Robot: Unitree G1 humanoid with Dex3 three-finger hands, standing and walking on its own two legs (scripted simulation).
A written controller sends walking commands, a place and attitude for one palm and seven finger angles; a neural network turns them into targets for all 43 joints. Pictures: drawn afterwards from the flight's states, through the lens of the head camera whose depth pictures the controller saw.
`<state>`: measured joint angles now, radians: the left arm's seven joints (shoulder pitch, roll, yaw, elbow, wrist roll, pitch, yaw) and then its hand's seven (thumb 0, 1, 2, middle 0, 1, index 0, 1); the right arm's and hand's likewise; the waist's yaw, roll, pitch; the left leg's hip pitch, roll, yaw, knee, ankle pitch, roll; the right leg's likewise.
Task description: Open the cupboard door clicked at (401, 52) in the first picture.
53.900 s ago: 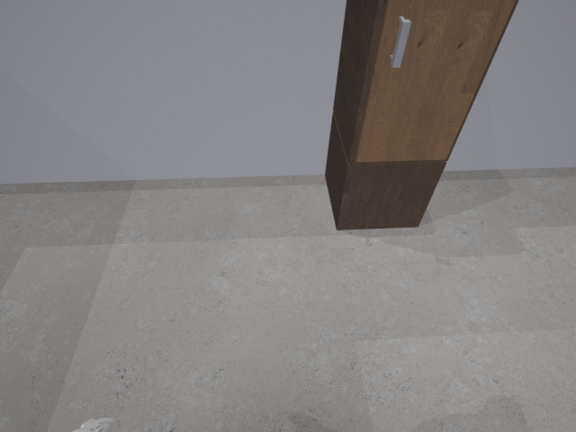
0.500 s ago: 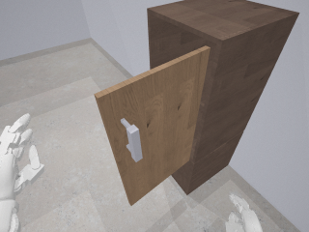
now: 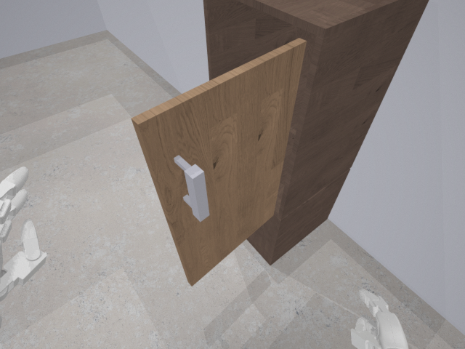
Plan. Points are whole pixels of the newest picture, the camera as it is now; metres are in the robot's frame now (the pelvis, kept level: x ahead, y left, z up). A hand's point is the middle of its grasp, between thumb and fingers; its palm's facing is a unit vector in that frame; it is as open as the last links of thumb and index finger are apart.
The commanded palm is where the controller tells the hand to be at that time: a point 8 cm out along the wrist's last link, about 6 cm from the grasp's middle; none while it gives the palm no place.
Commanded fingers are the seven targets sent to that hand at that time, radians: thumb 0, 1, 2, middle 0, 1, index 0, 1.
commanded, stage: step back with the hand held close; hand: left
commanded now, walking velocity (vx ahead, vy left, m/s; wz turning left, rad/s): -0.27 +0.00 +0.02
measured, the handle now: (191, 188) +0.35 +0.10 +0.10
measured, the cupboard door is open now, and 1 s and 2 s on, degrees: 95 95 95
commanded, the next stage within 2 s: stop stepping back and stand still in 0.78 s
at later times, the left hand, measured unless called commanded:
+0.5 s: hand out of the picture +0.11 +0.27 +0.16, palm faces +0.43 -0.78 -0.46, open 7.4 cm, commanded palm +0.05 +0.32 +0.18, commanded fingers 0.00 0.90 0.90 -0.20 -0.30 -0.20 -0.30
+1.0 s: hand out of the picture +0.00 +0.25 +0.17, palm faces +0.34 -0.80 -0.49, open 7.4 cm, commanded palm -0.06 +0.30 +0.18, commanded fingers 0.00 0.90 0.90 -0.20 -0.30 -0.20 -0.30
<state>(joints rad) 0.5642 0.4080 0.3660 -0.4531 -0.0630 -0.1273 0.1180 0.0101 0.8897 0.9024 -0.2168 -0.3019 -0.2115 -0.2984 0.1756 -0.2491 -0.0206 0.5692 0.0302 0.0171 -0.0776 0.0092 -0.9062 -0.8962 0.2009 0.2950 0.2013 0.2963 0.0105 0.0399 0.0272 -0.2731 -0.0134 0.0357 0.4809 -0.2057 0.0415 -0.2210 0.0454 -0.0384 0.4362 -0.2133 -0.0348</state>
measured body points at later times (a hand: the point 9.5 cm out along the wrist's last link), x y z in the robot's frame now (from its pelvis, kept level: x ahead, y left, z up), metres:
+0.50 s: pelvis -0.08 +0.01 -0.01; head -0.06 +0.02 +0.44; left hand +0.08 +0.31 +0.18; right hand +0.10 -0.20 -0.09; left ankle +0.03 +0.09 -0.73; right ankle -0.05 -0.10 -0.74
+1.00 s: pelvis -0.21 +0.01 -0.02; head -0.17 +0.02 +0.43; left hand -0.02 +0.29 +0.19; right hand -0.02 -0.21 -0.09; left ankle -0.03 +0.10 -0.73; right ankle -0.32 -0.09 -0.74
